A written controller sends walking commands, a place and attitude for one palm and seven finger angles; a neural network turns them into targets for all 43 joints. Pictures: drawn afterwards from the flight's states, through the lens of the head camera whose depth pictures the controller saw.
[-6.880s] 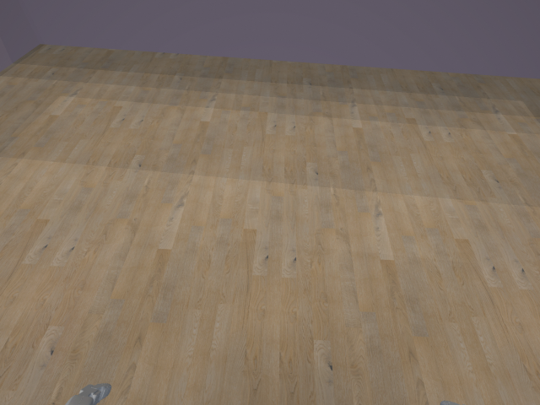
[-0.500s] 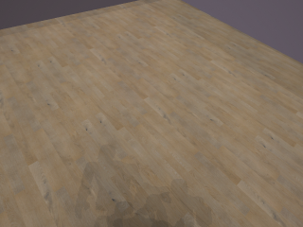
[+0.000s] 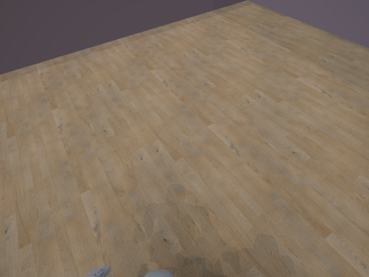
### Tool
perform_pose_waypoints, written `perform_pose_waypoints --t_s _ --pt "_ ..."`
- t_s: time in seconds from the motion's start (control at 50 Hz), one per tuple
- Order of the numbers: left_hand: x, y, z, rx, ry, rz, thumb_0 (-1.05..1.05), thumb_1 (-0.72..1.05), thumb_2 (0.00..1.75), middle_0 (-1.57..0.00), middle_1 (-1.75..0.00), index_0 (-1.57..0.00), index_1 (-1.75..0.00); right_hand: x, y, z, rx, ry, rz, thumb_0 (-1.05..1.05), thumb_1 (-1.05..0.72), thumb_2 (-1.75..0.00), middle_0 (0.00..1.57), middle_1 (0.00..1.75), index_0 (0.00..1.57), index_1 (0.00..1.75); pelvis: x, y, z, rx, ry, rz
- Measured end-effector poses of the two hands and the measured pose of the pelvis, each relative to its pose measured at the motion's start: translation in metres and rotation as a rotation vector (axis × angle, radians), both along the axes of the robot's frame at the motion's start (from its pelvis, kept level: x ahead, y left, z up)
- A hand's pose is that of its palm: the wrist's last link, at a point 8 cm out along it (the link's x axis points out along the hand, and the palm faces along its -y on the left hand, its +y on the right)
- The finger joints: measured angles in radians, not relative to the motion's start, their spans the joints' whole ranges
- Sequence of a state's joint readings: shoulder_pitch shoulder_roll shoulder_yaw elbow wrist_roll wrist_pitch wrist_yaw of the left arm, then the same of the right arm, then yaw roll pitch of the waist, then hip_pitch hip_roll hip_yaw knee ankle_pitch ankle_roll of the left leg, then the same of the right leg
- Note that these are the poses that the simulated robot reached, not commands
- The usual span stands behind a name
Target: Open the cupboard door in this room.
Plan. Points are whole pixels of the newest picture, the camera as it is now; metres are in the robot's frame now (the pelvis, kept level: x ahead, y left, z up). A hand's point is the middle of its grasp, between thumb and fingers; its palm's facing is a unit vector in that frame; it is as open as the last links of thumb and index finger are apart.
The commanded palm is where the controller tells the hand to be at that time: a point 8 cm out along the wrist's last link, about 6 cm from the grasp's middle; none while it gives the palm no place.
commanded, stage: turn or walk to find it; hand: left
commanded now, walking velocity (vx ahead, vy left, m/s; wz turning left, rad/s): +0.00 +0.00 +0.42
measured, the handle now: out of the picture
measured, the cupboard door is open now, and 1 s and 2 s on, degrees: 0 0 0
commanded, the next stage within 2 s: none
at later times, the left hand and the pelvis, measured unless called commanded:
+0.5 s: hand out of the picture -0.08 +0.25 -0.19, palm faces +0.28 -0.93 -0.23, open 7.4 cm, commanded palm none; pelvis -0.05 +0.04 +0.00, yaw +12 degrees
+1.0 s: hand out of the picture -0.05 +0.22 -0.14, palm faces +0.38 -0.88 -0.28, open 7.4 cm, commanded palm none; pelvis -0.08 +0.00 +0.00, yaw +24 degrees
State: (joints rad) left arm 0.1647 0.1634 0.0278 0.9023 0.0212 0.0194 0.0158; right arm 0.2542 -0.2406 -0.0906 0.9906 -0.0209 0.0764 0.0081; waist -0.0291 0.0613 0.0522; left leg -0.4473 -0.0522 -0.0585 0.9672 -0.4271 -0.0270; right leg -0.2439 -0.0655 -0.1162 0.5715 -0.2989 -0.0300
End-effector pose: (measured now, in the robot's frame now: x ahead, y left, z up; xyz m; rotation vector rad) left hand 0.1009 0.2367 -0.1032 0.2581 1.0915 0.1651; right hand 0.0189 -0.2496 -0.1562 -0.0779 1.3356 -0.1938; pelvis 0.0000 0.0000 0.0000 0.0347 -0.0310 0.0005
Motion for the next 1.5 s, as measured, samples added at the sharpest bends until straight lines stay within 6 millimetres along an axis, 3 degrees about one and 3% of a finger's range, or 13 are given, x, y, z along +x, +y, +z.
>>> perform_pose_waypoints --t_s 0.12,0.24,0.4,0.48,0.6,0.7,0.82,0.94,1.08,1.22,1.32,1.44,1.5 --pt "-0.044 -0.007 0.0 -0.012 0.053 0.081 0.01 0.9 0.9 -0.2 -0.3 -0.2 -0.3 -0.006 -0.015 0.007 -0.011 0.035 0.055 0.01 -0.91 -0.9 0.2 0.3 0.2 0.3 -0.007 -0.007 0.007 0.006 -0.002 0.062" --pt "-0.093 0.0 -0.011 -0.037 0.104 0.176 0.01 0.91 0.9 -0.2 -0.3 -0.2 -0.3 0.007 -0.009 0.013 -0.038 0.053 0.14 0.01 -0.91 -0.9 0.2 0.3 0.2 0.3 -0.017 -0.003 0.006 -0.004 -0.001 0.122" --pt "-0.172 0.037 -0.046 -0.088 0.203 0.307 0.01 0.91 0.9 -0.2 -0.3 -0.2 -0.3 0.062 0.038 0.023 -0.09 -0.097 0.288 0.01 -0.91 -0.9 0.2 0.3 0.2 0.3 -0.038 0.028 -0.009 -0.042 0.0 0.196" --pt "-0.199 0.056 -0.053 -0.1 0.258 0.347 0.01 0.91 0.9 -0.2 -0.3 -0.2 -0.3 0.074 0.067 0.036 -0.094 -0.176 0.336 0.0 -0.91 -0.9 0.2 0.3 0.2 0.3 -0.048 0.041 -0.007 -0.036 -0.012 0.203" --pt "-0.203 0.072 -0.038 -0.101 0.211 0.372 0.01 0.91 0.9 -0.19 -0.3 -0.19 -0.3 0.071 0.092 0.047 -0.081 -0.189 0.378 0.0 -0.91 -0.9 0.2 0.3 0.2 0.3 -0.058 0.051 0.006 -0.058 -0.007 0.246" --pt "-0.196 0.077 -0.029 -0.081 0.159 0.383 0.01 0.91 0.9 -0.19 -0.3 -0.19 -0.3 0.058 0.095 0.043 -0.058 -0.163 0.388 0.0 -0.9 -0.9 0.2 0.3 0.2 0.3 -0.065 0.051 0.008 -0.054 0.007 0.282" --pt "-0.181 0.067 -0.02 -0.055 0.105 0.381 0.01 0.91 0.9 -0.19 -0.3 -0.19 -0.3 0.032 0.078 0.03 -0.038 -0.092 0.383 0.0 -0.9 -0.9 0.2 0.3 0.2 0.3 -0.072 0.037 0.007 -0.047 0.02 0.329" --pt "-0.168 0.038 -0.013 -0.025 0.028 0.389 0.01 0.91 0.9 -0.19 -0.3 -0.19 -0.3 0.011 0.042 0.007 -0.015 -0.006 0.391 0.0 -0.9 -0.9 0.2 0.3 0.2 0.3 -0.077 0.008 -0.002 -0.023 0.036 0.383" --pt "-0.201 -0.002 -0.001 -0.021 0.041 0.465 0.01 0.9 0.9 -0.2 -0.3 -0.2 -0.3 0.018 0.013 0.006 -0.009 0.035 0.439 0.01 -0.91 -0.9 0.2 0.3 0.2 0.3 -0.078 -0.014 0.006 -0.002 0.018 0.452" --pt "-0.241 -0.022 -0.006 -0.047 0.086 0.57 0.01 0.91 0.9 -0.2 -0.3 -0.2 -0.3 0.035 0.008 0.011 -0.043 0.053 0.526 0.01 -0.91 -0.9 0.2 0.3 0.2 0.3 -0.079 -0.019 0.007 -0.005 0.018 0.535" --pt "-0.281 -0.027 -0.016 -0.076 0.135 0.648 0.01 0.91 0.9 -0.2 -0.3 -0.2 -0.3 0.058 0.032 0.014 -0.064 0.036 0.618 0.01 -0.91 -0.9 0.2 0.3 0.2 0.3 -0.086 -0.012 0.005 -0.008 0.022 0.585" --pt "-0.343 -0.023 -0.043 -0.13 0.211 0.75 0.01 0.91 0.9 -0.2 -0.3 -0.2 -0.3 0.094 0.095 0.019 -0.065 -0.108 0.743 0.01 -0.91 -0.9 0.2 0.3 0.19 0.3 -0.103 0.009 -0.009 -0.035 0.015 0.641" --pt "-0.366 -0.017 -0.05 -0.142 0.255 0.783 0.01 0.91 0.9 -0.2 -0.3 -0.2 -0.3 0.101 0.124 0.028 -0.048 -0.179 0.786 0.01 -0.91 -0.9 0.2 0.3 0.2 0.3 -0.11 0.014 -0.01 -0.023 0.009 0.649"
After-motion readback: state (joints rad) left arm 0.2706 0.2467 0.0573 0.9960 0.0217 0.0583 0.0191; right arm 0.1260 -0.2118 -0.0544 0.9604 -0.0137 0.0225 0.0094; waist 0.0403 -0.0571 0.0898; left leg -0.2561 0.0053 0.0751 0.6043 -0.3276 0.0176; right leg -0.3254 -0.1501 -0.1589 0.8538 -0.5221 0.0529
